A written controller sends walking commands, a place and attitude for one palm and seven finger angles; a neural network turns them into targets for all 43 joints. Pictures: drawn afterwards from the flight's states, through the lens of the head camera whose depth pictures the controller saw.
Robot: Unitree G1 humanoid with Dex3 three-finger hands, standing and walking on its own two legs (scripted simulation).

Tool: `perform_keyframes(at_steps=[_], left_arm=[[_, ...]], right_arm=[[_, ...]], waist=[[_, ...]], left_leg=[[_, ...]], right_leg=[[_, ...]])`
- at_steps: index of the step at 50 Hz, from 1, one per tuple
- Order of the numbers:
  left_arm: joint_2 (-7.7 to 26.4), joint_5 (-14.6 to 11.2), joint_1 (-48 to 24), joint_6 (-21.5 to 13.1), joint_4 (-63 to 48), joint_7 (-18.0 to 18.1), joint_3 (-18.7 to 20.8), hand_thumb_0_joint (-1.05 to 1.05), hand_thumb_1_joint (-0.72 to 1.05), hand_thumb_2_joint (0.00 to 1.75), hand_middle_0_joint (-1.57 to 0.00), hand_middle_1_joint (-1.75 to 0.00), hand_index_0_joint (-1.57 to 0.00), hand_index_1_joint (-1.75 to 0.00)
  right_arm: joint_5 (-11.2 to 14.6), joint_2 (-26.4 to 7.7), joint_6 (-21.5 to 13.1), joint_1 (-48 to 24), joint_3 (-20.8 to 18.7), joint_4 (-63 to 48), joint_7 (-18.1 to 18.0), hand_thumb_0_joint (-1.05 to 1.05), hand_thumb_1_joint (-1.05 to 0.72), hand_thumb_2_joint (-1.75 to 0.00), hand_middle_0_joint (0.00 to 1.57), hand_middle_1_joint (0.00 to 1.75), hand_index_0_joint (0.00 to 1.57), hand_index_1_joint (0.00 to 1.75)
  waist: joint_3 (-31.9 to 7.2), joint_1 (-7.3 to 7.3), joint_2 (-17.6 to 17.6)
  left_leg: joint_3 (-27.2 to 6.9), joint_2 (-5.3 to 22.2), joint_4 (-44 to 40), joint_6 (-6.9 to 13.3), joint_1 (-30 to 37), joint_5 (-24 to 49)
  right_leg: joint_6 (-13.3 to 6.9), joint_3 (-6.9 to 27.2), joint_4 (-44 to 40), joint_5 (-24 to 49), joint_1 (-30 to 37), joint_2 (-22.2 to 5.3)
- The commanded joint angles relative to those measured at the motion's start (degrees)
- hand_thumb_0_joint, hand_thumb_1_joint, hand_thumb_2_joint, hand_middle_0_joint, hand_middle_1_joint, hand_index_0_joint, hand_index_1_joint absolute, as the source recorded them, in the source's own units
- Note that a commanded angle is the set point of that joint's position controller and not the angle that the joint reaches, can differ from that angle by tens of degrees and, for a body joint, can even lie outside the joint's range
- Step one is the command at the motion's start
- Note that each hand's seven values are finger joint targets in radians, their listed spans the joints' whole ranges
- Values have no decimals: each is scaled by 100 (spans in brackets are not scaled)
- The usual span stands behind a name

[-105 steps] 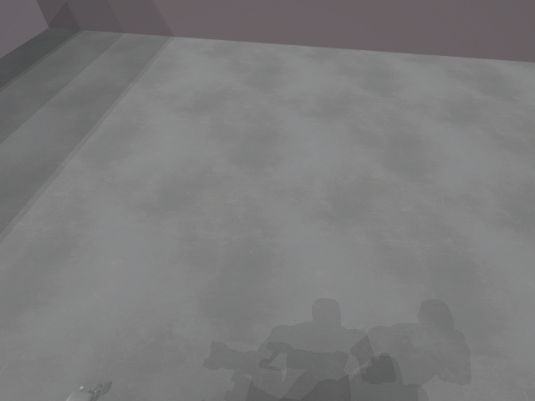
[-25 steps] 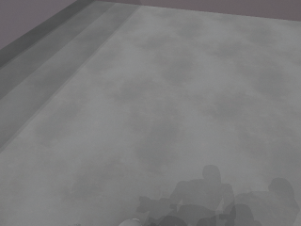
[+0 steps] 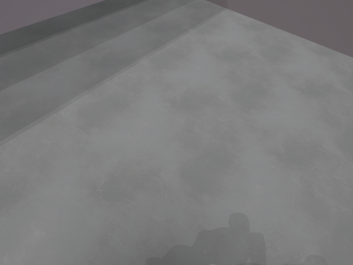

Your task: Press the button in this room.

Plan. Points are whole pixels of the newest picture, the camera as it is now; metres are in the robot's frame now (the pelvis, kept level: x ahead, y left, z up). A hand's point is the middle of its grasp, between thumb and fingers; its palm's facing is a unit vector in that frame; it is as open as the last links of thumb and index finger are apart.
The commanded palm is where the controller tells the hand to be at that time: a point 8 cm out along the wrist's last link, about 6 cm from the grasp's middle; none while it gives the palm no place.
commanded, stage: turn or walk to find it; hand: left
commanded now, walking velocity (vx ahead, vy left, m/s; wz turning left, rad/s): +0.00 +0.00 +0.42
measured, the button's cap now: out of the picture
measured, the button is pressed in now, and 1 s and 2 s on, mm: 0 0 0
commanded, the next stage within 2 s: none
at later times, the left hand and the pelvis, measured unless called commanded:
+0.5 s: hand out of the picture +0.04 +0.18 -0.14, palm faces +0.19 -0.94 -0.28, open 7.3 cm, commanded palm none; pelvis -0.03 -0.03 +0.00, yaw +12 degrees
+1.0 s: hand out of the picture -0.15 +0.21 -0.18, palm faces +0.45 -0.86 -0.23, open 7.4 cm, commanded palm none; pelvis -0.08 +0.01 +0.00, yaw +24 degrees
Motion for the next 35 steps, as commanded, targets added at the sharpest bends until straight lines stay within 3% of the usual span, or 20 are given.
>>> perform_keyframes(at_steps=[1,3,7,10,13,16,18,19,20,21,22,23,24,25,26,28,32,35], left_arm=[[389,-18,-215,-169,-500,-64,136,0,90,90,-20,-30,-20,-30],[355,-23,-125,-165,-443,-71,129,0,90,90,-20,-30,-20,-30],[323,-25,-328,-157,-528,-52,134,0,90,90,-20,-30,-20,-30],[280,-41,-583,-162,-657,-34,127,0,90,90,-20,-30,-20,-30],[181,-64,-707,-185,-755,-23,105,0,90,90,-20,-30,-20,-30],[155,-94,-511,-226,-769,1,92,0,90,90,-20,-30,-20,-30],[195,-104,-234,-269,-711,20,104,0,90,90,-20,-30,-20,-30],[269,-93,-34,-312,-682,32,126,0,90,90,-20,-30,-20,-30],[597,-36,20,-380,-690,63,176,0,90,90,-20,-30,-20,-30],[1082,40,93,-412,-728,97,271,0,90,90,-20,-30,-20,-30],[1092,-20,41,-371,-816,86,230,0,90,90,-20,-30,-20,-30],[862,-20,-357,-381,-898,102,220,0,90,90,-20,-30,-20,-30],[751,-31,-675,-380,-971,92,198,0,90,90,-20,-30,-20,-30],[610,-40,-868,-372,-1010,88,133,0,90,90,-20,-30,-20,-30],[493,-41,-910,-410,-1006,70,97,0,90,90,-20,-30,-20,-30],[446,-41,-628,-455,-933,65,82,0,90,90,-20,-30,-20,-30],[587,5,-219,-444,-746,80,132,0,90,90,-20,-30,-20,-30],[712,45,24,-424,-615,64,183,0,90,90,-20,-30,-20,-30]], right_arm=[[-33,-1180,-91,231,-250,-292,-166,0,-90,-90,20,30,20,30],[-18,-1173,-119,321,-262,-309,-171,0,-90,-90,20,30,20,30],[-30,-1154,-114,534,-303,-285,-162,0,-90,-90,20,30,20,30],[-61,-1177,-87,643,-342,-267,-156,0,-90,-90,20,30,20,30],[-91,-1201,-55,665,-371,-279,-143,0,-90,-90,20,30,20,30],[-102,-1217,-31,548,-389,-310,-124,0,-90,-90,20,30,20,30],[-76,-1211,-20,456,-405,-340,-102,0,-90,-90,20,30,20,30],[-44,-1146,-16,411,-395,-376,-83,0,-90,-90,20,30,20,30],[10,-883,-17,534,-375,-379,-44,0,-90,-90,20,30,20,30],[8,-514,-22,571,-311,-529,-36,0,-90,-90,20,30,20,30],[-72,-837,40,458,-407,-535,-57,0,-90,-90,20,30,20,30],[-90,-864,132,483,-436,-423,-14,0,-90,-90,20,30,20,30],[-90,-829,195,591,-447,-284,20,0,-90,-90,20,30,20,30],[-94,-806,204,727,-440,-192,51,0,-90,-90,20,30,20,30],[-99,-736,210,836,-418,-103,70,0,-90,-90,20,30,20,30],[-88,-668,205,858,-391,-72,73,0,-90,-90,20,30,20,30],[-73,-639,214,457,-340,-174,60,0,-90,-90,20,30,20,30],[-39,-568,173,150,-282,-251,53,0,-90,-90,20,30,20,30]], waist=[[-387,-213,1303],[-522,-213,1146],[-537,-291,1034],[-513,-386,1074],[-516,-409,1094],[-633,-298,1285],[-742,-138,1138],[-832,-23,923],[-899,-19,112],[-768,37,-1456],[-673,74,-985],[-449,-118,-780],[-203,-259,-702],[-55,-392,-381],[7,-432,-261],[-105,-355,-310],[-118,-133,-403],[-248,21,-544]], left_leg=[[-1385,1440,-1459,581,604,3093],[-1367,1331,-1487,591,744,2992],[-1676,1337,-1561,690,851,2667],[-1998,1415,-1531,817,855,2513],[-2196,1364,-1475,822,586,2424],[-2368,1281,-1305,777,282,2578],[-2308,1090,-1050,592,-111,2294],[-2152,873,-790,372,-473,1846],[-1777,469,-163,40,-1218,992],[-706,-373,1202,-382,-2156,-974],[-790,-215,2273,-387,-1912,-1408],[-936,-69,2888,-387,-1810,-1017],[-841,-6,3290,-419,-1729,-713],[-747,74,3493,-449,-1725,-413],[-626,126,3618,-510,-1705,-155],[-520,154,3597,-606,-1813,-9],[-362,305,2886,-704,-1733,-368],[-152,304,1947,-696,-1433,-779]], right_leg=[[107,456,1004,591,-843,-39],[168,449,899,779,-830,9],[233,480,469,792,-837,55],[217,499,-83,530,-720,112],[146,479,-714,417,-293,249],[54,468,-1519,522,325,400],[20,415,-2415,1195,1021,457],[5,424,-3183,1750,1604,365],[-178,1071,-3765,1804,2359,-337],[-763,2573,-4075,2110,2515,-1826],[-1153,2528,-4115,2201,1578,-2176],[-1137,2056,-4280,1578,1050,-1800],[-1020,1831,-4368,1134,693,-1511],[-904,1461,-4259,1310,581,-1266],[-872,1070,-4157,1627,622,-1099],[-887,776,-4017,2125,990,-1023],[-1085,744,-3883,2563,1308,-1264],[-1167,624,-3616,3324,1595,-1379]])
